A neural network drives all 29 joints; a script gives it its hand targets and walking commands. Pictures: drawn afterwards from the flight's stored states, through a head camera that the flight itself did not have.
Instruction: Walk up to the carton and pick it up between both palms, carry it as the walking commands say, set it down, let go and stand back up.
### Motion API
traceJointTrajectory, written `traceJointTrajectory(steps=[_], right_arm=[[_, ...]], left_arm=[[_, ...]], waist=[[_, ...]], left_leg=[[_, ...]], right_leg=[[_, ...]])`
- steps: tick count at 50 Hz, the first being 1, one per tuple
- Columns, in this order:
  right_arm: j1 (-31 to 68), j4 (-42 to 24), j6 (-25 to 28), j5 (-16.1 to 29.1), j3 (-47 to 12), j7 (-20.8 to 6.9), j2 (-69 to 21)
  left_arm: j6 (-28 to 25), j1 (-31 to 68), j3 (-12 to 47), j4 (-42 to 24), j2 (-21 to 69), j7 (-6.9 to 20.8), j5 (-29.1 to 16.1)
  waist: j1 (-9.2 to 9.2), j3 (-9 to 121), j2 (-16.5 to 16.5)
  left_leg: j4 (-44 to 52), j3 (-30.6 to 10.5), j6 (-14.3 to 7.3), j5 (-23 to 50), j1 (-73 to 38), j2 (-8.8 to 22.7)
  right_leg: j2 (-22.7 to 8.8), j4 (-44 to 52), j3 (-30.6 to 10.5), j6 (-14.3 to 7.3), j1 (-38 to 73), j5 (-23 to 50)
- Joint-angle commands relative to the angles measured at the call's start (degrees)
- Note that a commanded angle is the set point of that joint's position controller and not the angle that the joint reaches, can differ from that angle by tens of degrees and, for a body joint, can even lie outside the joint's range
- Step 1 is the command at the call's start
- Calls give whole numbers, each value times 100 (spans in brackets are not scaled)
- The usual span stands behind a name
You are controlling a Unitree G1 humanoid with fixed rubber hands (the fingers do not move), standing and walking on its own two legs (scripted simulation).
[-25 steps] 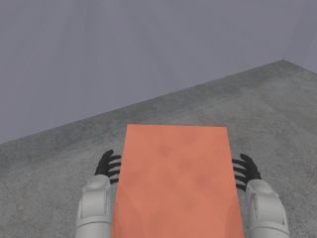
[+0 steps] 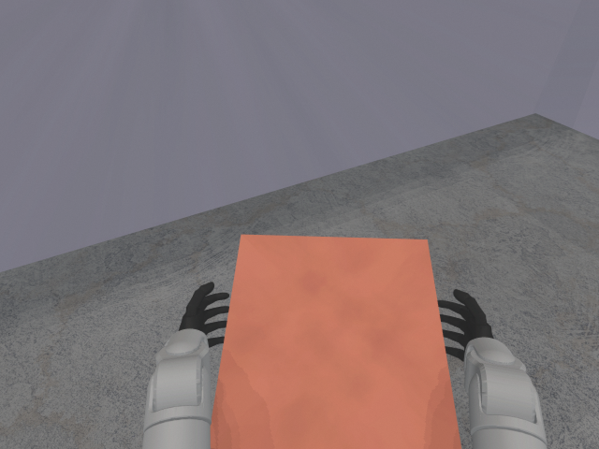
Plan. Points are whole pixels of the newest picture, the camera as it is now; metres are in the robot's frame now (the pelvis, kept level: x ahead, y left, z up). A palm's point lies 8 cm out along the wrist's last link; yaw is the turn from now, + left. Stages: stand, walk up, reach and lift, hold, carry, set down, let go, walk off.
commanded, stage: hold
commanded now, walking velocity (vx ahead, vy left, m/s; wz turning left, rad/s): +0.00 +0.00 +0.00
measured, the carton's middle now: (330, 345) +0.32 +0.00 -0.04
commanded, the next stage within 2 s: carry in 0.10 s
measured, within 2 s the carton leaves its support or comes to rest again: neither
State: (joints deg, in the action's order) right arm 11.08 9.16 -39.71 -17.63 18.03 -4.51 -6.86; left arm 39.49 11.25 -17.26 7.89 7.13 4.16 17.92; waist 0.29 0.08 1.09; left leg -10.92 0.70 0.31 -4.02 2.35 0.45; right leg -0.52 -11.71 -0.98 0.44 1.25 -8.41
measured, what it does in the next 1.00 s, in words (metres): walks backwards: right foot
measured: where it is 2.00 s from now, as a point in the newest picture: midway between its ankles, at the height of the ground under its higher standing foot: outside the picture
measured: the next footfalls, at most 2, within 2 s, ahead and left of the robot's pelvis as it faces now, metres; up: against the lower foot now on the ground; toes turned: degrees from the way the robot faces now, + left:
right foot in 0.70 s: -0.07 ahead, +0.00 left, +0.00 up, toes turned -6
left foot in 1.10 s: -0.19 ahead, +0.35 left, +0.00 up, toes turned +5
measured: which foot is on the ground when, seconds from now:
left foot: down 0.00-0.72, up 0.74-1.00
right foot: down 0.00-0.44, up 0.46-0.68, down 0.70-1.00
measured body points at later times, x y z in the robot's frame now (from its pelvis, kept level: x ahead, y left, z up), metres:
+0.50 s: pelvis -0.04 +0.06 -0.04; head -0.02 +0.07 +0.41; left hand +0.24 +0.27 +0.03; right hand +0.26 -0.11 +0.03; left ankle +0.00 +0.17 -0.75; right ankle -0.04 -0.10 -0.72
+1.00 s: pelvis -0.18 +0.14 -0.02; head -0.17 +0.12 +0.43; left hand +0.10 +0.33 +0.07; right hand +0.11 -0.05 +0.06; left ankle -0.20 +0.33 -0.69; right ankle -0.11 +0.00 -0.75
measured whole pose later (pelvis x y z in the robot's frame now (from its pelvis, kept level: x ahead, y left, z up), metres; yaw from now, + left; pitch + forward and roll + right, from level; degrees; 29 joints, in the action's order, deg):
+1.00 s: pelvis -0.18 +0.14 -0.02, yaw +2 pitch +4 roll +4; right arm 11.2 -18.8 -66.8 -7.2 12.0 5.6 -5.1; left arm 65.0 9.9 -13.8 -19.4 7.7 -5.0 7.5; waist 1.6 3.6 1.4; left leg -55.2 -1.8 3.2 -25.0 28.1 0.9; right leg -10.0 -30.8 3.1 2.2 -24.6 -9.6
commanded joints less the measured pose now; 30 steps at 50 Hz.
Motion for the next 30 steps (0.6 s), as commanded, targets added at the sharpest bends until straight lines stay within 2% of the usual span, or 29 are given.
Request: traceJointTrajectory(steps=[1, 4, 5, 6, 8, 9, 10, 11, 12, 13, 14, 16, 18, 19, 20, 21, 22, 23, 24, 25, 26, 28, 30], right_arm=[[2797, -184, 182, 1495, -3295, -1506, -4175], [2786, -196, 174, 1495, -3298, -1499, -4171], [3189, -450, 106, 1948, -3815, -1487, -4476], [2946, -472, 21, 1988, -3813, -1480, -4508], [2986, -544, -141, 2075, -4004, -1435, -4560], [3017, -617, -253, 2176, -4131, -1404, -4585], [3062, -752, -386, 2316, -4288, -1371, -4593], [3098, -741, -517, 2397, -4365, -1358, -4615], [3266, -820, -628, 2504, -4441, -1336, -4630], [3439, -1042, -728, 2690, -4605, -1313, -4735], [3530, -1310, -839, 2894, -4774, -1273, -4834], [3321, -1779, -1174, 3247, -5054, -1179, -4868], [3081, -2285, -1561, 3490, -5139, -1060, -4802], [2932, -2435, -1764, 3575, -5161, -1018, -4779], [2809, -2531, -1958, 3620, -5166, -987, -4742], [2689, -2607, -2128, 3633, -5138, -980, -4675], [2476, -2541, -2268, 3555, -5085, -997, -4610], [2298, -2506, -2344, 3473, -4956, -997, -4519], [2359, -2742, -2436, 3494, -4990, -995, -4582], [2452, -2951, -2480, 3464, -5015, -965, -4579], [2586, -3135, -2516, 3442, -5023, -933, -4615], [2734, -3366, -2564, 3434, -4980, -895, -4612], [2688, -3553, -2619, 3429, -5004, -840, -4622]], left_arm=[[-116, 2571, 3341, -18, 4219, 1509, -1480], [-109, 2562, 3342, -27, 4213, 1506, -1481], [-13, 2750, 3887, -116, 4589, 1478, -1830], [38, 2626, 3854, -195, 4709, 1474, -1944], [154, 2564, 3899, -209, 4636, 1427, -2079], [241, 2623, 3971, -321, 4558, 1387, -2192], [362, 2725, 4094, -516, 4510, 1338, -2336], [481, 2702, 4108, -466, 4472, 1313, -2363], [600, 2696, 4145, -503, 4514, 1292, -2439], [706, 2929, 4284, -849, 4553, 1269, -2592], [834, 3244, 4508, -1303, 4645, 1240, -2804], [1225, 3191, 4788, -1814, 4715, 1151, -3109], [1636, 2898, 4912, -2343, 4615, 1014, -3323], [1843, 2751, 4953, -2535, 4548, 959, -3392], [2038, 2551, 4937, -2618, 4465, 925, -3412], [2205, 2367, 4920, -2693, 4409, 917, -3424], [2362, 2231, 4858, -2600, 4383, 932, -3407], [2497, 2305, 4888, -2656, 4460, 942, -3445], [2547, 2409, 4992, -2713, 4572, 989, -3556], [2567, 2509, 5054, -2821, 4700, 1042, -3703], [2582, 2647, 5091, -2917, 4833, 1059, -3799], [2617, 2733, 5152, -3024, 4897, 1063, -3892], [2684, 2686, 5198, -3204, 4863, 1048, -3986]], waist=[[-1, 1230, -63], [-3, 1234, -61], [18, 1549, -335], [7, 1798, -450], [-75, 1768, -356], [-114, 1726, -91], [-131, 1638, 246], [-166, 1527, 674], [-182, 1500, 1086], [-177, 1474, 1265], [-100, 1499, 1110], [14, 1695, 1058], [22, 1966, 1072], [44, 2081, 1031], [31, 2207, 857], [-21, 2432, 377], [-38, 2488, -692], [38, 2595, -2053], [39, 2547, -1694], [41, 2500, -1258], [21, 2416, -931], [-1, 2310, -774], [-3, 2322, -885]], left_leg=[[-101, -281, 38, 737, -1069, -614], [-96, -280, 39, 756, -1068, -616], [-1045, -308, -90, 622, 77, 832], [-1257, -455, -147, 907, 237, 808], [-1854, -297, -108, 1147, 787, 718], [-2216, -223, -50, 1160, 1234, 621], [-2634, -117, -5, 846, 1701, 460], [-3138, 17, 55, 130, 2131, 232], [-3863, 122, 59, -1216, 2257, 123], [-4491, 50, 15, -2456, 2571, 104], [-4629, -274, -80, -2605, 2686, 272], [-4143, -277, -176, -2283, 2585, 317], [-3050, 138, -174, -1774, 2241, 42], [-2328, 399, -171, -1247, 1955, -124], [-1639, 575, -165, -392, 1484, -138], [-1559, 128, -184, 721, 734, 329], [-1833, -791, -464, 3724, -30, 1370], [-1965, -1482, -1229, 5360, -28, 2141], [-1918, -1374, -1412, 5153, 234, 1953], [-1860, -1190, -1420, 4556, 536, 1834], [-1848, -881, -1369, 3659, 735, 1620], [-1742, -622, -1266, 2238, 928, 1337], [-1551, -680, -1220, 1513, 902, 1295]], right_leg=[[589, 223, -208, -22, -540, 926], [589, 226, -211, -18, -527, 954], [-625, -1004, 126, 10, -980, 40], [-687, -1211, -51, -42, -975, 139], [-878, -1481, -209, -127, -1064, 864], [-1049, -1578, -421, -223, -929, 1260], [-1283, -1529, -749, -379, -869, 1619], [-1669, -1330, -1199, -672, -844, 2027], [-2165, -1188, -1511, -1021, -1054, 2840], [-2447, -1109, -1667, -1276, -1071, 3464], [-2442, -1209, -1511, -1269, -1071, 3703], [-2145, -1700, -1025, -955, -1065, 3886], [-1790, -2219, -612, -685, -1024, 3996], [-1642, -2475, -457, -563, -1048, 3918], [-1451, -2704, -282, -371, -1217, 3465], [-1226, -3154, -122, -130, -1807, 2274], [-877, -3768, 169, 137, -2802, -238], [-266, -4763, 681, 222, -3495, -3146], [-277, -5621, 369, 124, -3430, -3302], [-265, -6019, 330, 83, -3465, -2997], [-315, -6071, 345, 75, -3421, -2522], [-315, -5437, 519, 50, -3263, -1992], [-204, -4514, 664, -6, -2940, -2016]])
